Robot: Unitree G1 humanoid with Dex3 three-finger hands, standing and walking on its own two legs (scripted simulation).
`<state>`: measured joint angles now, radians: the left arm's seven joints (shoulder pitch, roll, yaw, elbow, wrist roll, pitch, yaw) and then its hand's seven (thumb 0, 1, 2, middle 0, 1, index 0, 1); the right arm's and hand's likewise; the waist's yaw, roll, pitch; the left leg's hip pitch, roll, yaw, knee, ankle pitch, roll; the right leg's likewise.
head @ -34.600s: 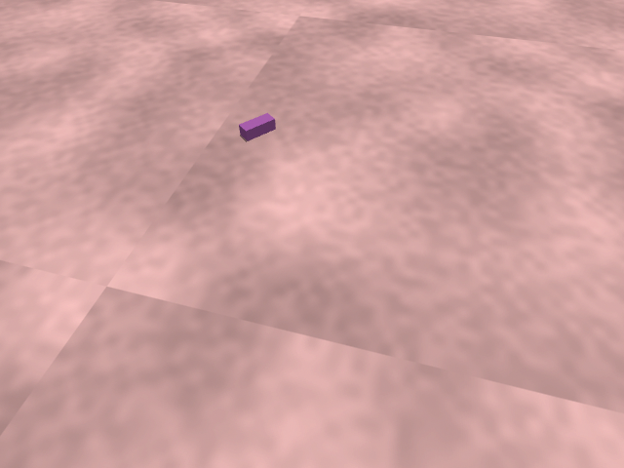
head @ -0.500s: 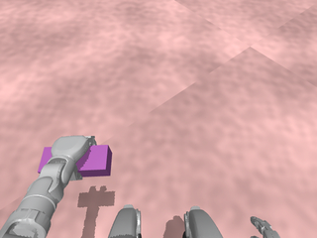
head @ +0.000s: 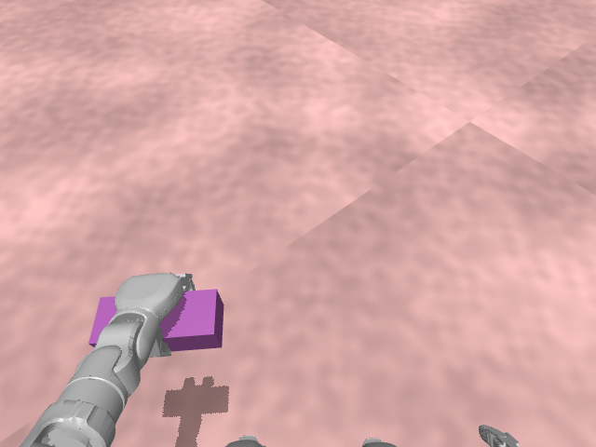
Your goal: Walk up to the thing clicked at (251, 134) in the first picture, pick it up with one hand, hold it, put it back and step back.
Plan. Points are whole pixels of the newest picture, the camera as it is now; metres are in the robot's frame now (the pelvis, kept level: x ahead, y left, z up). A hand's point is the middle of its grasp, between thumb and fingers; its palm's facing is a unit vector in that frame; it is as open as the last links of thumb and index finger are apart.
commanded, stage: hold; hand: left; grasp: from above
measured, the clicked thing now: (161, 322) +0.32 +0.23 -0.10
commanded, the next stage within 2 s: crouch in 1.90 s
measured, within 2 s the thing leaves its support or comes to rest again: neither
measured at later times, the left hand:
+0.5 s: hand (158, 307) +0.32 +0.22 -0.03, palm faces -0.46 -0.04 -0.89, open 10.4 cm
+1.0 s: hand (156, 316) +0.30 +0.21 -0.01, palm faces -0.45 -0.04 -0.89, open 10.4 cm
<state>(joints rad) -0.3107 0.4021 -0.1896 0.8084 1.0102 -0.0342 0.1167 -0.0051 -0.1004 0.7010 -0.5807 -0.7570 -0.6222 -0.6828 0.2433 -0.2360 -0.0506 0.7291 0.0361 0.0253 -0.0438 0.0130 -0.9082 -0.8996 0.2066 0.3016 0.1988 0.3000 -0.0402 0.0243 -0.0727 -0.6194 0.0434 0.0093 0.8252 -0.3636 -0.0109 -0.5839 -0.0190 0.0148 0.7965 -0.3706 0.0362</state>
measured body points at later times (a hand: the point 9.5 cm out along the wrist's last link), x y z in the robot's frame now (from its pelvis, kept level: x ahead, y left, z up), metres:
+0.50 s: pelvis +0.01 +0.00 +0.02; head +0.04 -0.01 +0.47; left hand +0.34 +0.22 +0.02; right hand +0.14 -0.27 -0.10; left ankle +0.03 +0.12 -0.70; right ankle +0.02 -0.14 -0.70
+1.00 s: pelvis +0.00 -0.01 +0.03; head +0.01 -0.03 +0.48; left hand +0.31 +0.21 +0.04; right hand +0.14 -0.27 -0.09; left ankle +0.03 +0.12 -0.70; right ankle +0.02 -0.14 -0.70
